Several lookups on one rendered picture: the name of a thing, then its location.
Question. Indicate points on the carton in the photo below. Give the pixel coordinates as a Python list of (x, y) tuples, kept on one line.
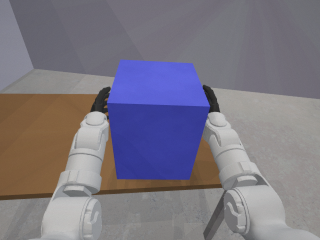
[(157, 114)]

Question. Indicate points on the robot right hand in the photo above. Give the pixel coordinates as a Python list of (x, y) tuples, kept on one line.
[(214, 106)]

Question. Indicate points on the robot left hand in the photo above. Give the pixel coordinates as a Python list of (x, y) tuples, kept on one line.
[(100, 102)]

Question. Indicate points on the right robot forearm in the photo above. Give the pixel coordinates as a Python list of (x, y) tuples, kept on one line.
[(234, 165)]

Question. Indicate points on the left robot forearm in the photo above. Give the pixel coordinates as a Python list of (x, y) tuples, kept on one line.
[(81, 177)]

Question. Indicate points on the left robot upper arm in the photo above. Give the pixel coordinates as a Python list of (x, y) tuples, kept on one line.
[(72, 218)]

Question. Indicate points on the right robot upper arm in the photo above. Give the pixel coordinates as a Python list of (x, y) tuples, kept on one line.
[(256, 213)]

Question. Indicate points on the table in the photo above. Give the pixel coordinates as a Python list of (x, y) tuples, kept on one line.
[(36, 135)]

